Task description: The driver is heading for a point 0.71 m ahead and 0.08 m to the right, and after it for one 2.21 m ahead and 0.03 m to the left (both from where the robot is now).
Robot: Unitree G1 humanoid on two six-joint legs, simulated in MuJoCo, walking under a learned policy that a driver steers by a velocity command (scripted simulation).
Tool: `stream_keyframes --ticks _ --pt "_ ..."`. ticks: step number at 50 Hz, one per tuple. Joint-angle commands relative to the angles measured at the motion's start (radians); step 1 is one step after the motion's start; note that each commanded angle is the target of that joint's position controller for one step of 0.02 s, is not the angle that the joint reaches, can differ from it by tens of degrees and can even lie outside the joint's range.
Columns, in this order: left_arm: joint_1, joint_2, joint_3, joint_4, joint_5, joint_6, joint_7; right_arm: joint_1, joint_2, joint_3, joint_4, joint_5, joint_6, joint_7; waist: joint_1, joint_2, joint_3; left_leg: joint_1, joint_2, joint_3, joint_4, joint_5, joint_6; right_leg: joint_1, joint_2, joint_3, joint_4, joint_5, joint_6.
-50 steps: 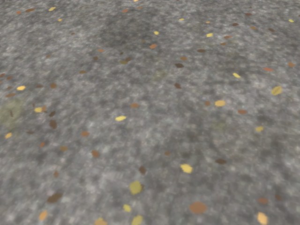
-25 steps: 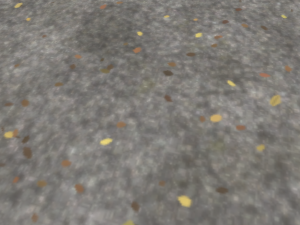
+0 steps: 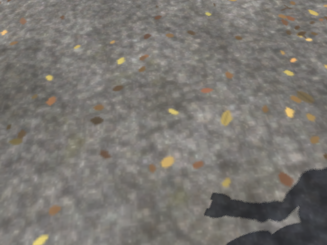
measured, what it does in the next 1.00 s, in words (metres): walks ahead, turning right: left foot, then right foot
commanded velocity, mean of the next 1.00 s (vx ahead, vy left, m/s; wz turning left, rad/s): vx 0.50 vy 0.00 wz -0.36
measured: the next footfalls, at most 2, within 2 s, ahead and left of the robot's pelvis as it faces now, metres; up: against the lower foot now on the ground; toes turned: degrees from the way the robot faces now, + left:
left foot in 0.44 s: +0.47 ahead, +0.08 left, +0.00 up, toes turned -18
right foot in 0.94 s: +0.62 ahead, -0.26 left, +0.00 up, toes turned -22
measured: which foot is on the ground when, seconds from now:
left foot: up 0.00-0.42, down 0.44-0.96, up 0.98-1.00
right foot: down 0.00-0.46, up 0.48-0.92, down 0.94-1.00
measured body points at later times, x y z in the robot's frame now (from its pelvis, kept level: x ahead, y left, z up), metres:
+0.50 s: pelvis +0.30 +0.01 +0.01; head +0.33 +0.00 +0.46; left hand +0.42 +0.28 -0.11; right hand +0.44 -0.29 -0.07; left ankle +0.43 +0.09 -0.71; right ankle +0.12 -0.07 -0.67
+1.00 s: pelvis +0.54 -0.11 +0.01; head +0.57 -0.13 +0.46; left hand +0.84 +0.03 -0.05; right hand +0.44 -0.37 -0.13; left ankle +0.45 +0.08 -0.66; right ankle +0.59 -0.24 -0.71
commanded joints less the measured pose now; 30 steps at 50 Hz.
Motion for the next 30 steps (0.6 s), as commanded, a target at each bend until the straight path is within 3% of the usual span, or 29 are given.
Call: stream_keyframes --ticks 1,2,3,4,8,12,16,19,20,21,22,23,24,25,26,27,28,30 --pt "0.319 0.200 0.052 0.007 0.015 -0.023 0.008 -0.123 -0.111 -0.005 -0.167 0.047 -0.094 0.020 0.136 -0.113 -0.278 -0.738 -0.061 -0.208 0.454 0.010 0.061 0.827 -0.321 0.713 -0.406 -0.087 -0.257" --pt "0.244 0.161 0.040 -0.007 0.009 -0.030 0.008 -0.117 -0.105 -0.005 -0.150 0.027 -0.098 0.013 0.088 -0.020 -0.199 -0.683 -0.010 -0.212 0.360 0.092 0.070 0.669 -0.272 0.574 -0.394 0.024 -0.217" --pt "0.168 0.121 0.028 -0.026 0.010 -0.032 0.012 -0.110 -0.122 -0.016 -0.137 -0.001 -0.091 0.006 0.047 -0.014 -0.164 -0.594 0.024 -0.215 0.264 0.140 0.066 0.534 -0.231 0.474 -0.401 0.115 -0.188" --pt "0.130 0.105 0.020 -0.046 0.019 -0.032 0.017 -0.091 -0.125 -0.022 -0.134 -0.006 -0.075 0.007 0.017 -0.027 -0.145 -0.527 0.039 -0.220 0.223 0.172 0.060 0.448 -0.207 0.433 -0.425 0.167 -0.182" --pt "0.173 0.159 0.033 -0.043 0.009 -0.041 0.043 -0.154 -0.083 -0.015 -0.172 -0.026 -0.040 0.004 0.010 -0.010 -0.096 -0.510 0.011 -0.190 0.011 0.299 0.000 0.340 -0.167 0.343 -0.473 0.303 -0.185" --pt "0.223 0.162 0.034 -0.034 0.004 -0.031 0.058 -0.300 -0.050 0.001 -0.217 -0.019 -0.046 0.015 0.064 -0.067 -0.056 -0.450 -0.056 -0.174 -0.314 0.550 -0.010 0.290 -0.100 0.281 -0.463 0.198 -0.127" --pt "0.282 0.159 0.035 -0.014 -0.002 -0.025 0.059 -0.378 -0.072 0.001 -0.256 -0.003 -0.058 0.033 0.095 -0.091 -0.043 -0.397 -0.089 -0.190 -0.444 0.596 0.009 0.332 -0.130 0.350 -0.413 0.118 -0.102" --pt "0.284 0.160 0.036 -0.016 0.001 -0.012 0.069 -0.349 -0.111 -0.010 -0.261 -0.001 -0.073 0.043 0.070 -0.115 -0.053 -0.362 -0.092 -0.208 -0.486 0.487 0.037 0.419 -0.168 0.431 -0.321 0.144 -0.085" --pt "0.275 0.161 0.037 -0.021 0.003 -0.007 0.070 -0.306 -0.122 -0.015 -0.252 -0.001 -0.078 0.043 0.047 -0.132 -0.065 -0.310 -0.100 -0.197 -0.495 0.442 0.052 0.429 -0.167 0.447 -0.283 0.189 -0.076" --pt "0.258 0.145 0.031 -0.032 0.005 -0.005 0.069 -0.213 -0.142 -0.028 -0.228 -0.007 -0.084 0.039 -0.003 -0.132 -0.110 -0.177 -0.111 -0.176 -0.529 0.443 0.077 0.416 -0.127 0.435 -0.198 0.272 -0.054" --pt "0.238 0.102 0.013 -0.054 0.014 -0.007 0.063 -0.075 -0.182 -0.042 -0.209 -0.024 -0.088 0.033 -0.071 -0.095 -0.232 0.065 -0.016 -0.250 -0.494 0.440 0.130 0.327 -0.068 0.388 0.011 0.250 -0.020" --pt "0.344 0.035 -0.007 -0.074 0.014 -0.014 0.064 0.077 -0.262 -0.062 -0.190 -0.042 -0.082 0.026 -0.063 0.116 -0.406 0.438 0.209 -0.584 -0.501 0.334 0.252 0.046 0.055 0.268 0.358 -0.027 0.051" --pt "0.423 0.050 -0.016 -0.073 -0.014 -0.023 0.062 0.116 -0.241 -0.059 -0.156 -0.024 -0.072 0.038 -0.035 0.361 -0.457 0.550 0.325 -0.957 -0.635 0.095 0.342 -0.191 0.078 0.247 0.574 -0.406 0.077" --pt "0.372 0.141 0.003 -0.052 -0.023 -0.023 0.062 0.066 -0.147 -0.035 -0.172 -0.006 -0.066 0.040 -0.054 0.213 -0.306 0.440 0.289 -0.875 -0.669 -0.047 0.303 -0.273 0.019 0.274 0.658 -0.343 0.080" --pt "0.274 0.161 0.006 -0.067 -0.012 -0.020 0.061 0.014 -0.105 -0.021 -0.180 -0.008 -0.055 0.038 -0.060 0.112 -0.195 0.297 0.243 -0.711 -0.675 -0.001 0.262 -0.270 -0.020 0.232 0.657 -0.261 0.079" --pt "0.210 0.146 0.005 -0.086 0.003 -0.021 0.060 -0.034 -0.090 -0.013 -0.179 -0.018 -0.048 0.039 -0.039 0.062 -0.112 0.150 0.199 -0.601 -0.701 0.115 0.252 -0.241 -0.047 0.211 0.605 -0.206 0.076" --pt "0.187 0.134 0.007 -0.093 0.011 -0.021 0.058 -0.058 -0.071 -0.005 -0.175 -0.026 -0.048 0.038 -0.015 0.068 -0.077 0.065 0.163 -0.524 -0.724 0.206 0.246 -0.204 -0.076 0.212 0.542 -0.169 0.070" --pt "0.212 0.092 0.000 -0.091 0.005 -0.017 0.051 -0.059 -0.070 -0.003 -0.161 -0.024 -0.054 0.039 0.016 0.100 -0.075 -0.004 0.130 -0.434 -0.764 0.308 0.251 -0.139 -0.099 0.190 0.462 -0.145 0.068"
Keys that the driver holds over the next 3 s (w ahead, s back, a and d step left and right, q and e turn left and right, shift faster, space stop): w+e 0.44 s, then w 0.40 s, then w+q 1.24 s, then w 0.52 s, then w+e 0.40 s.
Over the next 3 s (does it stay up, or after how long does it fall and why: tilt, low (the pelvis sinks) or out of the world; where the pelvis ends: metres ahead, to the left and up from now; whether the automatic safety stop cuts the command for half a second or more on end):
stays up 1.61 0.02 0.00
